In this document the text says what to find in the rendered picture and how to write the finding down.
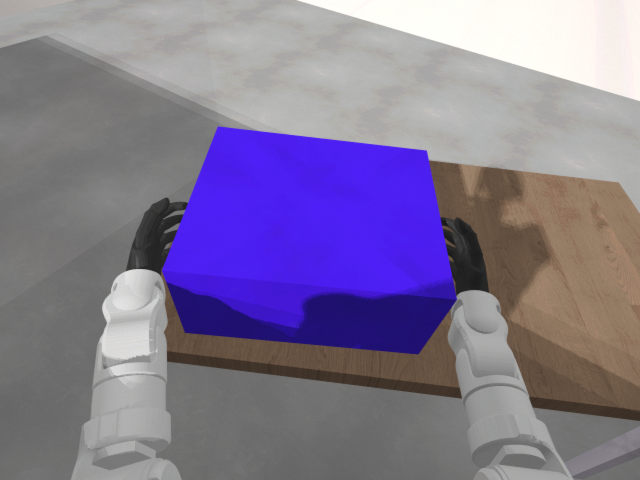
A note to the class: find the robot right forearm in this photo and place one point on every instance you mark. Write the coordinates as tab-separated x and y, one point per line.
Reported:
503	429

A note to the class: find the robot left upper arm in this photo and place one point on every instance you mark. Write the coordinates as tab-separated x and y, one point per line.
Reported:
150	469

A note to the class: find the carton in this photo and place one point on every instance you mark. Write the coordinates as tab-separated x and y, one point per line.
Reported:
314	241

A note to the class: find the table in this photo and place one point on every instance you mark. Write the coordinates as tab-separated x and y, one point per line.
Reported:
562	257

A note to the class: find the left robot hand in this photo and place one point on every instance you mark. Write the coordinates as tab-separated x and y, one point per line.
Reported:
147	251

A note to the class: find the robot left forearm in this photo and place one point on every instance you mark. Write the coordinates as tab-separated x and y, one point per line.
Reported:
128	420

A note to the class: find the right robot hand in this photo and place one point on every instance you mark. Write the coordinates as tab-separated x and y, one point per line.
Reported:
468	269

